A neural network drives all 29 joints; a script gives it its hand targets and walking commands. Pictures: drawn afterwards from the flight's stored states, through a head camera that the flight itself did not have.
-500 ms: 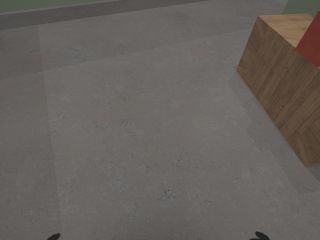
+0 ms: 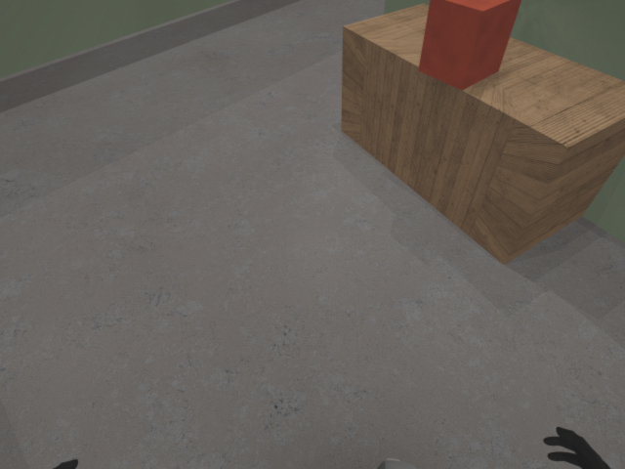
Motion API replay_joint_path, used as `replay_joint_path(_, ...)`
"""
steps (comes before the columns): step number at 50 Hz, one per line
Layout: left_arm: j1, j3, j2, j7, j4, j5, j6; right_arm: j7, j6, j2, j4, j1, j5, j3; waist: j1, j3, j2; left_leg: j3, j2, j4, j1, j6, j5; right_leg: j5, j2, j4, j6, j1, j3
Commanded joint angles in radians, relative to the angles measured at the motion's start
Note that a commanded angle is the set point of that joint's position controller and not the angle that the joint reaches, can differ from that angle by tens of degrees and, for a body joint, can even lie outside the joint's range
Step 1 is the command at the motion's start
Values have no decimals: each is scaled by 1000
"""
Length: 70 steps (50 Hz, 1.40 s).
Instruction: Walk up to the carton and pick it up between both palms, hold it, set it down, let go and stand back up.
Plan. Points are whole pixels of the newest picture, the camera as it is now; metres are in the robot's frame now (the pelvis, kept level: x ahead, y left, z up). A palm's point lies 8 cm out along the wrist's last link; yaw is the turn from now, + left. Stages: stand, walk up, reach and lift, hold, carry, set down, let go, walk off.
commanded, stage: walk up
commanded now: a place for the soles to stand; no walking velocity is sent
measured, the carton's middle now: (466, 35) +1.44 -0.57 -0.08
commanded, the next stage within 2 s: none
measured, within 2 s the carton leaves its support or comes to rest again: neither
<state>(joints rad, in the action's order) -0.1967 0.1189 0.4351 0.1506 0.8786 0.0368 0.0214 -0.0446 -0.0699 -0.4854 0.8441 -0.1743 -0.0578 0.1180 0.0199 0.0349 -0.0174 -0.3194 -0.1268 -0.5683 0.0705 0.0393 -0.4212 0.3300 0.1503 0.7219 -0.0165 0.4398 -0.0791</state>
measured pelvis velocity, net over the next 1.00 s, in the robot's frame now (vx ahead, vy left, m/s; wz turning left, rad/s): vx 0.36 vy -0.02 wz -0.69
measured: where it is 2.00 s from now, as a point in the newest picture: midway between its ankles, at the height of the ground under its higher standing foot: (328, 316)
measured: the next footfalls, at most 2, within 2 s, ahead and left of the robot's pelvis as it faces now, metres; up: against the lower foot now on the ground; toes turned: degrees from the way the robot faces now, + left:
left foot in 0.40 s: +0.33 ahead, +0.09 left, +0.00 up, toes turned -11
right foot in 0.82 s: +0.36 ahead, -0.17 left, +0.00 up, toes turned -43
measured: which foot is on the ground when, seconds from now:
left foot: down 0.00-0.02, up 0.04-0.38, down 0.40-0.84, up 0.86-1.00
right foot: down 0.00-0.44, up 0.46-0.80, down 0.82-1.00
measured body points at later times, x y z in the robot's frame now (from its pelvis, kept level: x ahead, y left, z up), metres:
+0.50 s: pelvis +0.18 +0.01 -0.02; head +0.20 +0.01 +0.43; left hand +0.36 +0.30 -0.12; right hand +0.18 -0.33 -0.10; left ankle +0.29 +0.09 -0.72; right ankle +0.10 -0.11 -0.69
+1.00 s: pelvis +0.36 -0.02 -0.02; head +0.37 -0.05 +0.43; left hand +0.69 +0.15 -0.08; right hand +0.22 -0.31 -0.14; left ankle +0.42 +0.11 -0.66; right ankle +0.33 -0.14 -0.72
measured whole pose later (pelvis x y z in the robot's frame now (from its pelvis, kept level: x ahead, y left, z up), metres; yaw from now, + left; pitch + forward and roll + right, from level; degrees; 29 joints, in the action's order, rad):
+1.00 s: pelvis +0.36 -0.02 -0.02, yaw -39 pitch -3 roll -2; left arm -0.23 0.06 0.46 -0.03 0.72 -0.02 -0.11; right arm -0.06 -0.01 -0.43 0.75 -0.27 -0.02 0.05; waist 0.05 0.11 -0.08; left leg 0.00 -0.12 -1.26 0.48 0.00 -0.49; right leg 0.36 0.00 0.82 -0.03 0.41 -0.08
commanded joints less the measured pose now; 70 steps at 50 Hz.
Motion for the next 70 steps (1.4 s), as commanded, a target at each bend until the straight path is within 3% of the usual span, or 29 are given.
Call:
replay_joint_path(1,-211,68,220,-31,-36,1,-46,-6,-5,-125,-125,131,-12,19,-162,-104,173,30,-54,-323,405,-145,-80,137,-131,-96,-76,-447,-19)
replay_joint_path(2,-309,100,352,-56,-40,0,-52,-19,-9,-50,-182,152,17,-10,-218,-105,485,51,111,-663,713,-67,-213,477,102,-412,-216,-531,602)
replay_joint_path(3,-234,96,379,-63,-74,-23,-49,-26,-12,-123,-202,197,42,-13,-176,-104,357,318,100,-705,786,-49,-217,595,223,-574,-289,-486,980)
replay_joint_path(4,-158,82,346,-76,-83,-36,-52,-24,-20,-169,-180,194,55,1,-130,-47,192,380,45,-688,765,-55,-128,578,231,-570,-286,-444,906)
replay_joint_path(5,-111,64,320,-88,-98,-38,-58,-22,-30,-171,-155,157,56,5,-95,2,162,375,17,-670,741,-63,-59,489,209,-540,-268,-376,811)
replay_joint_path(9,18,40,278,-87,-151,-40,-85,-20,-15,-185,-90,-12,29,19,-1,48,218,353,26,-465,458,-54,-29,316,98,-508,-202,-55,534)
replay_joint_path(17,-62,37,279,-100,-183,-25,-112,-31,-28,-169,-140,40,23,21,-44,66,175,342,36,-251,491,-54,82,288,89,-427,-212,-101,588)
replay_joint_path(19,-46,29,271,-107,-195,-23,-114,-31,-41,-170,-140,11,23,26,-20,66,168,332,53,-199,393,-65,72,228,65,-344,-205,-41,542)
replay_joint_path(21,16,8,227,-113,-218,-22,-109,-22,-54,-174,-100,-153,11,40,90,25,92,295,106,-68,51,-93,67,107,-33,-110,-145,175,408)
replay_joint_path(22,26,-20,135,-120,-243,-34,-111,-8,-62,-248,-90,-276,-6,64,174,-48,-194,610,-62,173,-180,-160,-283,95,-192,230,-72,419,234)
replay_joint_path(23,-31,-26,125,-133,-236,-30,-118,-3,-63,-314,-125,-271,3,78,135,-72,-304,1043,-326,387,-174,-229,-466,200,-237,509,-28,501,132)
replay_joint_path(24,-62,-9,225,-144,-208,-24,-123,-7,-59,-297,-151,-190,30,67,91,-84,-138,1071,-368,386,-108,-269,-420,154,-143,597,-16,448,178)
replay_joint_path(26,-40,4,234,-137,-169,-33,-126,-2,-50,-230,-171,-132,34,46,61,-10,-56,824,-310,341,-9,-267,-242,48,-61,544,3,408,157)
replay_joint_path(30,-32,8,199,-101,-157,-45,-105,-5,-43,-203,-183,-109,18,42,37,25,-158,448,-240,323,95,-241,22,-8,-14,300,12,241,109)
replay_joint_path(38,61,6,175,-95,-160,-36,-99,-24,2,-202,-210,-118,7,43,48,-9,-129,179,-224,219,61,-197,265,-45,-101,11,-48,48,-83)
replay_joint_path(41,-97,21,204,-120,-120,-31,-106,-23,18,-171,-228,-85,18,29,-56,-92,-9,70,-169,-116,197,-153,526,-90,-174,-137,-104,-307,-99)
replay_joint_path(42,-259,45,274,-136,-94,-29,-112,-20,17,-119,-240,-85,22,12,-145,-189,123,66,-110,-419,349,-113,498,8,-128,-180,-157,-545,63)
replay_joint_path(43,-358,80,396,-158,-103,-28,-115,-19,12,-84,-266,-124,35,0,-179,-297,330,113,51,-693,675,-32,110,-60,182,-254,-313,-783,634)
replay_joint_path(44,-343,67,387,-175,-140,-60,-114,-13,17,-177,-268,-63,55,12,-174,-319,184,317,47,-779,726,-16,-115,-157,286,-308,-376,-765,824)
replay_joint_path(46,-268,48,348,-205,-160,-71,-119,-4,13,-160,-258,11,57,2,-139,-181,49,391,-17,-832,776,-41,-95,-425,289,-248,-362,-619,665)
replay_joint_path(49,-142,29,307,-212,-194,-54,-147,-10,24,-152,-200,-91,26,5,-22,-23,77,387,-55,-640,633,-46,-76,-487,186,-200,-281,-252,444)
replay_joint_path(54,-92,47,367,-204,-218,-16,-164,-51,39,-164,-200,-93,23,32,-6,-28,202,290,-12,-431,480,-53,-20,86,115,-223,-255,33,447)
replay_joint_path(57,21,31,342,-203,-219,-3,-149,-58,31,-190,-158,-226,17,64,107,-22,151,191,78,-362,152,-73,13,505,41,-102,-207,385,356)
replay_joint_path(58,52,12,294,-206,-222,-2,-142,-54,28,-215,-132,-326,12,75,171,-24,18,264,70,-253,48,-88,-135,565,-41,84,-165,522,250)
replay_joint_path(59,62,-18,212,-215,-238,-18,-141,-43,20,-299,-137,-355,11,83,196,2,-321,763,-170,191,84,-183,-640,451,-198,471,-95,629,48)
replay_joint_path(60,64,-12,249,-218,-222,-18,-149,-35,13,-358,-149,-300,20,91,168,22,-271,1117,-347,397,91,-321,-709,285,-159,680,-56,647,102)
replay_joint_path(62,-4,-2,302,-214,-126,-26,-160,-16,14,-331,-170,-174,36,71,83,56,-98,1012,-358,324,152,-362,-613,182,-66,664,-24,583,114)
replay_joint_path(68,-153,21,247,-182,-39,-42,-162,-14,25,-251,-166,-33,11,42,-12,33,-196,515,-235,126,410,-288,-192,166,-81,237,-42,81,24)
replay_joint_path(70,-329,43,253,-197,22,-33,-168,-20,45,-180,-191,41,1,18,-111,-36,-53,332,-137,-142,633,-213,-208,48,-141,16,-58,-323,17)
